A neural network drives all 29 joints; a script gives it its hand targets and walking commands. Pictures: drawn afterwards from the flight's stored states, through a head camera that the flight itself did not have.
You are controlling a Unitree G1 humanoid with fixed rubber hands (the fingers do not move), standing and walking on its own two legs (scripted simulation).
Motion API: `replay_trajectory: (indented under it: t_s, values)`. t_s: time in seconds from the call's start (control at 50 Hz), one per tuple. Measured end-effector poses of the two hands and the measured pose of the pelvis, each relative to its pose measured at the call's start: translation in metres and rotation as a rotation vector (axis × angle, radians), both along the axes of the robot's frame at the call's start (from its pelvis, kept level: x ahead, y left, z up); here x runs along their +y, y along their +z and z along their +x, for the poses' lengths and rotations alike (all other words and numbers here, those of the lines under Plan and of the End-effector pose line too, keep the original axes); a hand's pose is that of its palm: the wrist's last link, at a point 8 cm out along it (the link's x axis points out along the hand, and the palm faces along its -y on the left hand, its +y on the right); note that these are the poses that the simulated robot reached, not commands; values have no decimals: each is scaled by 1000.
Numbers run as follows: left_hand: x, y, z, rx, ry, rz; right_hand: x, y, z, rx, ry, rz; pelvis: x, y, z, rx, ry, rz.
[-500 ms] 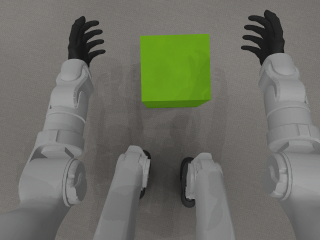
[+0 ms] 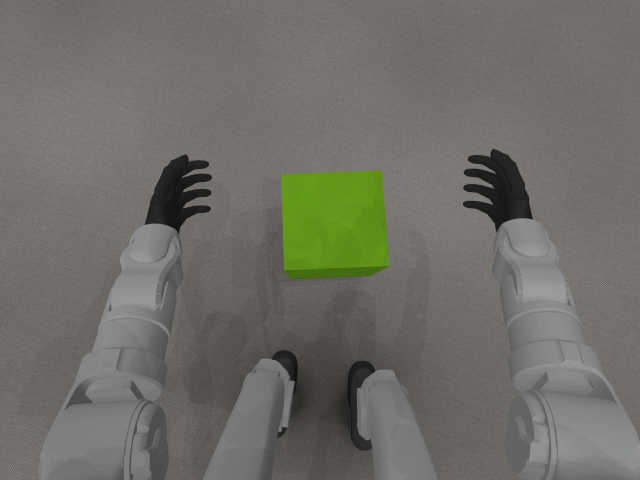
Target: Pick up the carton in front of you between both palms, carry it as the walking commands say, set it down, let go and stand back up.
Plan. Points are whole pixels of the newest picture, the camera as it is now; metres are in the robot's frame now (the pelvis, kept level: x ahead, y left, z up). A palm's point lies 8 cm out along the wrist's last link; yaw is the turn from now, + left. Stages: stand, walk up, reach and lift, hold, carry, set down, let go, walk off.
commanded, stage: let go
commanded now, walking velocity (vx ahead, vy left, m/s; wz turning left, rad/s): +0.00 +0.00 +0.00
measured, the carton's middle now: (331, 231) +0.49 +0.00 -0.54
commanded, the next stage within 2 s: stand in 1.08 s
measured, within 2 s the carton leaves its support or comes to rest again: neither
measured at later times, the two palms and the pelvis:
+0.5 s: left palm (58, 369) +0.25 +0.24 +0.02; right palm (604, 368) +0.28 -0.22 +0.02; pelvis +0.06 +0.00 +0.10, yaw +0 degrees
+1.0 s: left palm (49, 418) +0.22 +0.22 +0.04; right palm out of the picture +0.22 -0.24 +0.05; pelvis +0.06 -0.01 +0.11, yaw +1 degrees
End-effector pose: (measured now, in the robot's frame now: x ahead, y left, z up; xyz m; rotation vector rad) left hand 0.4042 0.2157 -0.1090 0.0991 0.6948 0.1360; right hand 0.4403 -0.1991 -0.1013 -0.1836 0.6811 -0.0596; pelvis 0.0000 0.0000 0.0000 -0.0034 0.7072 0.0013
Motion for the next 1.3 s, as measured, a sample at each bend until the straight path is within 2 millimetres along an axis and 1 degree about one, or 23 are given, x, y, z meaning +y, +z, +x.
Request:
replay_trajectory:
  t_s: [0.1, 0.2, 0.28, 0.34, 0.42, 0.5, 0.58, 0.66, 0.74, 0.88, 1.02, 1.06, 1.1, 1.2, 1.3]
  values:
    - [8, 24, -34, 58, -43, 24, -7, 22, -38, 37, -15, -13, 3, 26, 16, -79, 3, -4]
    - [17, 52, -61, 74, -58, 34, -9, 46, -67, 55, -9, -3, 6, 47, 32, -161, 0, -5]
    - [20, 74, -84, 80, -48, 27, -12, 66, -87, 52, -6, -6, 7, 61, 42, -226, 1, -6]
    - [19, 92, -102, 74, -53, 19, -15, 82, -104, 49, -5, -6, 8, 71, 49, -286, 3, -4]
    - [19, 112, -129, 80, -48, 24, -19, 99, -133, 67, 2, -5, 6, 85, 57, -380, 3, 2]
    - [20, 128, -156, 103, -51, 26, -23, 116, -159, 73, 3, -2, 4, 96, 64, -484, 5, 3]
    - [19, 140, -174, 107, -49, 30, -30, 130, -182, 83, -3, -8, 1, 104, 70, -580, 6, 7]
    - [17, 147, -182, 104, -57, 32, -34, 138, -198, 88, -10, -4, -3, 107, 72, -646, 6, 7]
    - [12, 149, -184, 98, -66, 25, -38, 144, -207, 89, -6, -4, -6, 108, 70, -704, 6, 8]
    - [8, 150, -183, 94, -80, 24, -40, 151, -213, 78, -9, -2, -9, 107, 62, -782, 4, 8]
    - [7, 151, -189, 109, -76, 38, -38, 149, -219, 82, -14, -8, -9, 105, 56, -818, 9, 8]
    - [11, 153, -188, 110, -57, 51, -37, 147, -220, 82, -17, -10, -8, 104, 54, -825, 13, 9]
    - [19, 151, -188, 97, -38, 89, -41, 141, -224, 100, -20, -42, -7, 103, 55, -800, 13, 7]
    - [49, 140, -198, 124, -16, 170, -65, 131, -240, 161, -58, -132, -5, 102, 58, -753, 11, 1]
    - [67, 132, -207, 175, -13, 200, -86, 130, -253, 216, -99, -191, -1, 104, 63, -731, 4, -2]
